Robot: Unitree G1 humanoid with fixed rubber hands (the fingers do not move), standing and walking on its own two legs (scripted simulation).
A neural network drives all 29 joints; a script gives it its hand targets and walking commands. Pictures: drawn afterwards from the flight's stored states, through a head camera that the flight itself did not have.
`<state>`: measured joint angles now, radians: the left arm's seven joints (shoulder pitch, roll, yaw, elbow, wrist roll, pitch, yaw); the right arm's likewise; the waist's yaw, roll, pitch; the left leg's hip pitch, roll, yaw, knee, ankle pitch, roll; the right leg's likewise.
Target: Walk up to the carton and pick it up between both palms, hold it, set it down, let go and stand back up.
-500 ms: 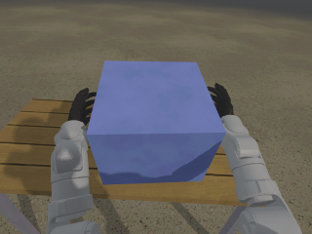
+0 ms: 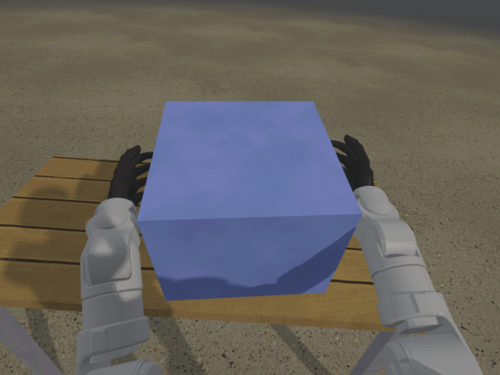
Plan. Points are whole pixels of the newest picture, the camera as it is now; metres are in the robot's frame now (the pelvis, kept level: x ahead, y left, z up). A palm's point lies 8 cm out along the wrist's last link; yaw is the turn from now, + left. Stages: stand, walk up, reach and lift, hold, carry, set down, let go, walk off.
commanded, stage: hold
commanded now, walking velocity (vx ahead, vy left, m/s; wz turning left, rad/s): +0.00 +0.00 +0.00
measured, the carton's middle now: (243, 195) +0.39 +0.01 +0.15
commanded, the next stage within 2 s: none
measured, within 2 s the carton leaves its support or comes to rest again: neither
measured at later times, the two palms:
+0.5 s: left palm (126, 197) +0.35 +0.19 +0.18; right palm (358, 184) +0.36 -0.17 +0.20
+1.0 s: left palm (126, 193) +0.35 +0.19 +0.19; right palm (359, 182) +0.36 -0.17 +0.20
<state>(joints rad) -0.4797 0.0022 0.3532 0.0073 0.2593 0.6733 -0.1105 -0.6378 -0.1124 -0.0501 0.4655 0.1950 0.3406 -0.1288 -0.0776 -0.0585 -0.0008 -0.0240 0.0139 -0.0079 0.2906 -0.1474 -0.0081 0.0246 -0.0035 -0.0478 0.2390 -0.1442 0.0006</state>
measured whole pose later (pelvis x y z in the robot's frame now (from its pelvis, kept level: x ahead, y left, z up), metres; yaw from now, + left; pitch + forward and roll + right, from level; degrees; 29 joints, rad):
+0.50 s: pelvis +0.00 +0.00 +0.00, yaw +0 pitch -7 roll -1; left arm -0.48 0.00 0.35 0.01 0.26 0.68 -0.11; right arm -0.64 -0.12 -0.04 0.47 0.20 0.35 -0.13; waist -0.08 -0.06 0.00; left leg -0.02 0.01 0.00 0.29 -0.15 -0.01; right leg 0.03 0.00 -0.04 0.23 -0.14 0.00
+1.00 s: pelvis +0.00 +0.00 +0.00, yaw +0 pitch -7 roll +0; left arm -0.51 0.01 0.36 0.02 0.27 0.69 -0.11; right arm -0.66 -0.11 -0.06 0.48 0.19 0.35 -0.13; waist -0.08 -0.05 -0.01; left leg -0.02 0.01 0.00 0.29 -0.15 -0.01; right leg 0.02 0.00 -0.05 0.24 -0.14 0.00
